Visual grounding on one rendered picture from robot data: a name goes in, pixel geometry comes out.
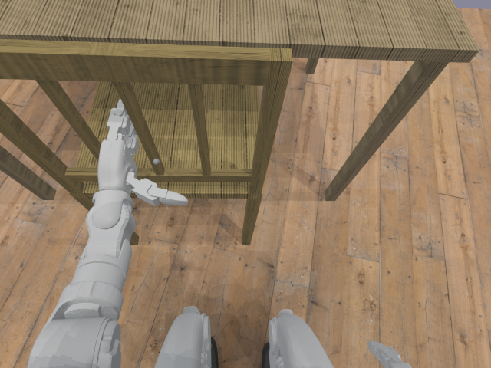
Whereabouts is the left robot thigh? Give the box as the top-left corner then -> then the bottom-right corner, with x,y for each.
154,312 -> 211,368

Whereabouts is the right robot thigh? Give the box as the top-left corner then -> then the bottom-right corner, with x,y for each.
269,315 -> 334,368

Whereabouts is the robot right hand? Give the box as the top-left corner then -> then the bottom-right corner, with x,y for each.
367,340 -> 412,368

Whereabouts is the left robot upper arm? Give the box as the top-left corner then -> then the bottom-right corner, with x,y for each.
31,317 -> 121,368

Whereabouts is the robot thigh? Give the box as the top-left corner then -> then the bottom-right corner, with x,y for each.
154,312 -> 211,368
269,315 -> 334,368

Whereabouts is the robot left hand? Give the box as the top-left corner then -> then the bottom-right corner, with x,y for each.
97,99 -> 188,206

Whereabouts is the chair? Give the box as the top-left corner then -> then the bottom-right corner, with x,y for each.
0,39 -> 293,245

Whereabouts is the table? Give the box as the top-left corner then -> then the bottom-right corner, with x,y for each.
0,0 -> 479,201

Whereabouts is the robot left forearm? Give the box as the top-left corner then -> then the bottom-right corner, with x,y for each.
27,189 -> 135,368

